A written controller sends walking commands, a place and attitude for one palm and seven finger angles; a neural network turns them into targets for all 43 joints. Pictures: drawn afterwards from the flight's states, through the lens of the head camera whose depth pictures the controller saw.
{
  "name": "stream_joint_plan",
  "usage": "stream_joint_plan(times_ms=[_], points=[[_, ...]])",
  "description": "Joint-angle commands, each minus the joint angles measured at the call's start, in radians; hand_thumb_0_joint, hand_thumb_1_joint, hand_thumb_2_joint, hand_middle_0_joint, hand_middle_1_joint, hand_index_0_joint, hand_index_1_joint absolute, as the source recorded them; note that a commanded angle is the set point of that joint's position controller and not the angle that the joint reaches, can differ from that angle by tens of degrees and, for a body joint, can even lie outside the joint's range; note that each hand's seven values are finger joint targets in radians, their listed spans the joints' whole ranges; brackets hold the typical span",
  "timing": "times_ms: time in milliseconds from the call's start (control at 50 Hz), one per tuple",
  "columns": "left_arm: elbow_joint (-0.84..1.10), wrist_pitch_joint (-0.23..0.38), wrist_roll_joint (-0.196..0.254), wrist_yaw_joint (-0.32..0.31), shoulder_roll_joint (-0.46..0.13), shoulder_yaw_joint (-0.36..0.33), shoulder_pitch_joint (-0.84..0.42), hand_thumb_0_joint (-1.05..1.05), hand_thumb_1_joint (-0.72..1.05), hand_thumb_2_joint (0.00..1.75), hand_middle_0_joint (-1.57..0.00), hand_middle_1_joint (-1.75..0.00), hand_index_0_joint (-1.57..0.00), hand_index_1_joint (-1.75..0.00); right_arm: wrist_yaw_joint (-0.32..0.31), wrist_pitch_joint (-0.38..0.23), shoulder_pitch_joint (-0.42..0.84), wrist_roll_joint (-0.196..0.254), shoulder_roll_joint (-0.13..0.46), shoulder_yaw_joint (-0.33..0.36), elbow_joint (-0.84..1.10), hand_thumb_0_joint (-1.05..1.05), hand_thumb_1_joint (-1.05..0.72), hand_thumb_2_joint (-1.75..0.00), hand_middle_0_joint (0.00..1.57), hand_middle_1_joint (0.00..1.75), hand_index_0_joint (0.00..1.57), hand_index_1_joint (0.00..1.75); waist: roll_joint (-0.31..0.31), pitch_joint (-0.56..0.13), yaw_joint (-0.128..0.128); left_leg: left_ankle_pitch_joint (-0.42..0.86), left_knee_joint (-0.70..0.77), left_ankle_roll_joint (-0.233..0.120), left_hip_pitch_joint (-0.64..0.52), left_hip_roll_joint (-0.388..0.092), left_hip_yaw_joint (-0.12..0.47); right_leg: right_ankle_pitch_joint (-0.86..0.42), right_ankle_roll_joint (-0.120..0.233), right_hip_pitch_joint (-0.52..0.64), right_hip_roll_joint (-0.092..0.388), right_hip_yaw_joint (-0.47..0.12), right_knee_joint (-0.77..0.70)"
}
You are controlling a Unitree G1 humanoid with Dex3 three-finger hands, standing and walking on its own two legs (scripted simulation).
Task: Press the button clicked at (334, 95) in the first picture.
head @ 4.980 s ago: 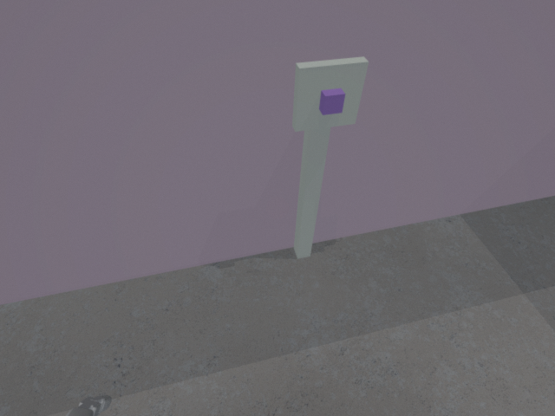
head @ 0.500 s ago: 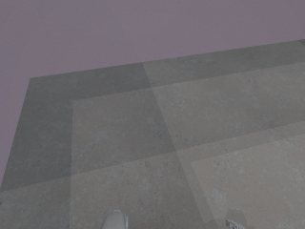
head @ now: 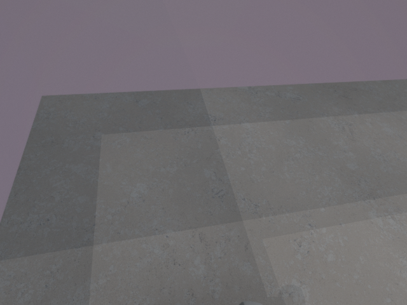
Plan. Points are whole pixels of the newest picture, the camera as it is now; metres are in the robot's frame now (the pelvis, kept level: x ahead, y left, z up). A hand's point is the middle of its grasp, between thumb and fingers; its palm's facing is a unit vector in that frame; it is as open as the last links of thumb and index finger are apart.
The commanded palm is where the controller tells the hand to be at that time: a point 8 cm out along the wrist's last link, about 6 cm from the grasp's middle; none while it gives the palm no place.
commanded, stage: turn to face it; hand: left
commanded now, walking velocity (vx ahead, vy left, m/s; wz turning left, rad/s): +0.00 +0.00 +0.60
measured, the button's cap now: out of the picture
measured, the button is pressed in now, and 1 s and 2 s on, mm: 0 0 0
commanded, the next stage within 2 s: none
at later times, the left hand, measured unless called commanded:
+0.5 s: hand out of the picture -0.02 +0.16 -0.15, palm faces +0.34 -0.89 -0.30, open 7.4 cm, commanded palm none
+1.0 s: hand out of the picture -0.14 +0.22 -0.17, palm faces +0.63 -0.73 -0.27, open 7.4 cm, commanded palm none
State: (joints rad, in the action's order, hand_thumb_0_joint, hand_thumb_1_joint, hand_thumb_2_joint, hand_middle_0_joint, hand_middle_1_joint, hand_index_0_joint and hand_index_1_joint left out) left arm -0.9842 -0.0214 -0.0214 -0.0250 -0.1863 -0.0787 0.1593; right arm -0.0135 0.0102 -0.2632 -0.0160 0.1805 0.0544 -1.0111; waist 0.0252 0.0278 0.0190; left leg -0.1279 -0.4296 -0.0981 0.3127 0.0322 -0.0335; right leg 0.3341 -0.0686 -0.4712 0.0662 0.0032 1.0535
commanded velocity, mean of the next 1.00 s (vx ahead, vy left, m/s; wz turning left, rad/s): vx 0.00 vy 0.00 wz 0.60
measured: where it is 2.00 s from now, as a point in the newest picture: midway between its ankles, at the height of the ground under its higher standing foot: outside the picture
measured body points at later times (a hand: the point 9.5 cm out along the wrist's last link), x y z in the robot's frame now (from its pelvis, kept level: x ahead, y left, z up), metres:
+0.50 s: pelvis -0.03 -0.06 +0.00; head -0.02 -0.08 +0.45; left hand -0.04 +0.20 -0.12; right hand +0.07 -0.31 -0.16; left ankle -0.06 +0.07 -0.65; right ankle -0.02 -0.17 -0.74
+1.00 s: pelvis -0.07 -0.01 +0.00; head -0.05 +0.03 +0.44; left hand -0.18 +0.26 -0.15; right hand +0.18 -0.14 -0.13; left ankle -0.12 +0.08 -0.74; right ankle +0.02 -0.15 -0.66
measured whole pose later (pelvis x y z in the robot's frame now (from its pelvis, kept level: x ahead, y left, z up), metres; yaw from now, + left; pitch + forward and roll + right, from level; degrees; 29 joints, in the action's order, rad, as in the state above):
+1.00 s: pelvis -0.07 -0.01 +0.00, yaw +37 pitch +0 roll -2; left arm -0.92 -0.05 -0.01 -0.01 -0.28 -0.08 0.18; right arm 0.00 0.02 -0.13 -0.02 0.21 0.05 -0.89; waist 0.02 0.08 -0.02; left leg -0.25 -0.50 -0.03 0.25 0.01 0.03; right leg 0.40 -0.10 -0.50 0.10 0.02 1.09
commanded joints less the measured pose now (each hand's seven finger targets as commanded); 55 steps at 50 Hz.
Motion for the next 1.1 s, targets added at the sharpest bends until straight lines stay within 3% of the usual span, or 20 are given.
stream_joint_plan(times_ms=[0, 100, 160, 200, 240, 260, 280, 300, 340, 400, 520, 620, 680, 700, 720, 740, 760, 780, 860, 1080], points=[[0.065, -0.005, -0.002, 0.000, -0.073, -0.023, 0.031, 0.00, 0.90, 0.90, -0.20, -0.30, -0.20, -0.30, -0.006, -0.013, -0.047, -0.007, 0.167, 0.044, 0.070, 0.00, -0.90, -0.90, 0.20, 0.30, 0.20, 0.30, -0.159, -0.064, 0.002, -0.056, 0.195, -0.053, -0.110, -0.250, 0.372, 0.010, -0.009, -0.059, 0.002, -0.017, -0.026], [0.113, -0.005, 0.006, -0.001, -0.074, -0.020, -0.037, 0.00, 0.90, 0.90, -0.20, -0.30, -0.20, -0.30, -0.005, -0.001, -0.089, -0.012, 0.192, 0.062, 0.072, 0.00, -0.90, -0.90, 0.20, 0.30, 0.20, 0.30, -0.160, -0.092, 0.032, -0.015, 0.167, -0.082, -0.152, -0.248, 0.473, 0.105, 0.001, -0.023, -0.034, -0.025, -0.165], [0.121, -0.007, 0.016, -0.006, -0.071, -0.018, -0.003, 0.00, 0.90, 0.90, -0.20, -0.30, -0.20, -0.30, -0.004, 0.009, -0.073, -0.014, 0.208, 0.069, 0.083, 0.00, -0.90, -0.90, 0.20, 0.30, 0.20, 0.30, -0.167, -0.111, 0.018, -0.020, 0.168, -0.077, -0.103, -0.233, 0.512, 0.126, 0.019, 0.083, -0.063, -0.027, -0.271], [0.111, -0.009, 0.020, -0.007, -0.084, -0.018, 0.053, 0.00, 0.90, 0.90, -0.20, -0.30, -0.20, -0.30, 0.001, 0.016, -0.040, -0.015, 0.213, 0.076, 0.097, 0.00, -0.90, -0.90, 0.20, 0.30, 0.20, 0.30, -0.175, -0.112, -0.005, -0.033, 0.174, -0.040, -0.041, -0.191, 0.496, 0.102, 0.034, 0.198, -0.089, -0.007, -0.409], [0.090, -0.009, 0.025, -0.013, -0.105, -0.028, 0.149, 0.00, 0.90, 0.90, -0.20, -0.30, -0.20, -0.30, 0.008, 0.027, 0.000, -0.011, 0.203, 0.082, 0.116, 0.00, -0.90, -0.90, 0.20, 0.30, 0.20, 0.30, -0.157, -0.111, -0.047, -0.150, 0.169, 0.052, 0.094, -0.131, 0.446, -0.016, 0.057, 0.407, -0.089, 0.026, -0.642], [0.084, -0.005, 0.019, -0.020, -0.152, -0.038, 0.183, 0.00, 0.90, 0.90, -0.20, -0.30, -0.20, -0.30, 0.013, 0.034, 0.004, -0.004, 0.165, 0.081, 0.122, 0.00, -0.90, -0.90, 0.20, 0.30, 0.20, 0.30, -0.062, -0.109, -0.059, -0.242, 0.067, 0.116, 0.219, -0.067, 0.366, 0.000, 0.100, 0.526, 0.011, -0.056, -0.772], [0.112, 0.000, -0.003, -0.028, -0.247, -0.055, 0.162, 0.00, 0.90, 0.90, -0.20, -0.30, -0.20, -0.30, 0.010, 0.036, -0.014, 0.006, 0.095, 0.074, 0.142, 0.00, -0.90, -0.90, 0.20, 0.30, 0.20, 0.30, 0.241, -0.093, -0.062, -0.373, -0.257, 0.165, 0.402, 0.062, 0.167, 0.200, 0.198, 0.558, 0.309, -0.370, -0.910], [0.154, -0.006, 0.001, -0.030, -0.253, -0.036, 0.047, 0.00, 0.90, 0.90, -0.20, -0.30, -0.20, -0.30, 0.007, 0.032, -0.004, -0.012, 0.142, 0.085, 0.148, 0.00, -0.90, -0.90, 0.20, 0.30, 0.20, 0.30, 0.223, -0.012, -0.033, -0.415, -0.510, 0.160, 0.392, 0.054, 0.109, 0.184, 0.252, 0.317, 0.448, -0.393, -0.928], [0.197, 0.012, 0.009, -0.028, -0.174, -0.022, -0.118, 0.00, 0.90, 0.90, -0.20, -0.30, -0.20, -0.30, 0.025, 0.056, -0.041, -0.019, 0.137, 0.085, 0.115, 0.00, -0.90, -0.90, 0.20, 0.30, 0.20, 0.30, 0.141, 0.052, 0.051, -0.276, -0.733, 0.152, 0.262, -0.015, 0.106, 0.089, 0.189, 0.097, 0.305, -0.196, -0.909], [0.169, 0.028, 0.007, -0.018, -0.129, 0.000, -0.065, 0.00, 0.90, 0.90, -0.20, -0.30, -0.20, -0.30, 0.038, 0.057, -0.062, -0.010, 0.117, 0.074, 0.106, 0.00, -0.90, -0.90, 0.20, 0.30, 0.20, 0.30, 0.107, 0.090, 0.053, -0.172, -0.816, 0.172, 0.297, -0.043, 0.048, -0.154, 0.147, 0.154, 0.211, -0.009, -0.815], [0.116, 0.029, -0.004, -0.013, -0.186, -0.012, 0.129, 0.00, 0.90, 0.90, -0.20, -0.30, -0.20, -0.30, 0.040, 0.053, 0.126, -0.008, 0.119, 0.055, 0.164, 0.00, -0.90, -0.90, 0.20, 0.30, 0.20, 0.30, 0.143, 0.046, -0.054, -0.269, -0.609, 0.195, 0.305, -0.081, -0.002, -0.358, 0.188, 0.371, 0.281, 0.010, -0.730], [0.108, 0.021, -0.013, -0.006, -0.239, -0.028, 0.151, 0.00, 0.90, 0.90, -0.20, -0.30, -0.20, -0.30, 0.042, 0.036, 0.174, 0.003, 0.115, 0.034, 0.186, 0.00, -0.90, -0.90, 0.20, 0.30, 0.20, 0.30, 0.221, -0.025, -0.078, -0.322, -0.334, 0.173, 0.139, -0.062, -0.074, -0.558, 0.184, 0.407, 0.304, 0.069, -0.628], [0.106, 0.014, -0.004, 0.000, -0.248, -0.034, 0.140, 0.00, 0.90, 0.90, -0.20, -0.30, -0.20, -0.30, 0.037, 0.021, 0.106, 0.002, 0.144, 0.037, 0.175, 0.00, -0.90, -0.90, 0.20, 0.30, 0.20, 0.30, 0.198, -0.097, -0.038, -0.159, -0.089, 0.153, -0.020, -0.034, -0.105, -0.598, 0.119, 0.412, 0.275, 0.150, -0.488], [0.110, 0.011, 0.004, 0.001, -0.234, -0.031, 0.131, 0.00, 0.90, 0.90, -0.20, -0.30, -0.20, -0.30, 0.037, 0.012, 0.039, 0.001, 0.191, 0.049, 0.160, 0.00, -0.90, -0.90, 0.20, 0.30, 0.20, 0.30, 0.093, -0.150, 0.001, 0.007, 0.043, 0.137, -0.198, -0.069, -0.052, -0.513, 0.074, 0.316, 0.259, 0.178, -0.335], [0.151, 0.008, 0.013, 0.008, -0.174, -0.024, 0.124, 0.00, 0.90, 0.90, -0.20, -0.30, -0.20, -0.30, 0.029, -0.001, -0.027, -0.004, 0.315, 0.080, 0.154, 0.00, -0.90, -0.90, 0.20, 0.30, 0.20, 0.30, -0.217, -0.207, 0.046, 0.359, 0.060, 0.036, -0.423, -0.326, 0.265, -0.020, -0.007, 0.014, 0.133, 0.206, -0.112], [0.186, 0.002, 0.006, 0.007, -0.133, -0.002, 0.061, 0.00, 0.90, 0.90, -0.20, -0.30, -0.20, -0.30, 0.020, 0.003, -0.095, 0.009, 0.380, 0.095, 0.130, 0.00, -0.90, -0.90, 0.20, 0.30, 0.20, 0.30, -0.343, -0.221, 0.080, 0.770, 0.017, -0.081, -0.455, -0.470, 0.406, 0.351, -0.035, -0.146, 0.069, 0.113, 0.034], [0.190, -0.006, 0.002, 0.002, -0.160, -0.009, 0.039, 0.00, 0.90, 0.90, -0.20, -0.30, -0.20, -0.30, 0.019, 0.009, -0.102, 0.004, 0.362, 0.087, 0.120, 0.00, -0.90, -0.90, 0.20, 0.30, 0.20, 0.30, -0.229, -0.207, 0.077, 0.698, -0.009, -0.114, -0.400, -0.468, 0.309, 0.306, -0.016, -0.127, 0.089, 0.054, 0.114], [0.174, -0.012, -0.001, 0.000, -0.142, -0.011, 0.016, 0.00, 0.90, 0.90, -0.20, -0.30, -0.20, -0.30, 0.008, 0.002, -0.058, 0.000, 0.315, 0.079, 0.123, 0.00, -0.90, -0.90, 0.20, 0.30, 0.20, 0.30, -0.289, -0.167, 0.067, 0.628, 0.016, -0.087, -0.331, -0.393, 0.290, 0.238, -0.019, -0.148, 0.091, 0.026, 0.134], [0.138, -0.007, 0.004, 0.015, -0.150, -0.019, 0.048, 0.00, 0.90, 0.90, -0.20, -0.30, -0.20, -0.30, -0.002, -0.005, 0.086, -0.003, 0.254, 0.052, 0.168, 0.00, -0.90, -0.90, 0.20, 0.30, 0.20, 0.30, -0.200, -0.072, 0.001, 0.520, 0.029, -0.029, -0.218, -0.259, 0.205, 0.081, -0.032, -0.102, 0.052, 0.016, 0.125], [0.200, -0.003, 0.015, 0.003, -0.131, -0.009, -0.031, 0.00, 0.90, 0.90, -0.20, -0.30, -0.20, -0.30, 0.006, 0.011, 0.062, -0.013, 0.258, 0.067, 0.175, 0.00, -0.90, -0.90, 0.20, 0.30, 0.20, 0.30, -0.186, -0.058, 0.012, 0.322, 0.039, -0.072, -0.128, -0.235, 0.396, 0.100, -0.024, 0.055, -0.023, 0.000, -0.231]])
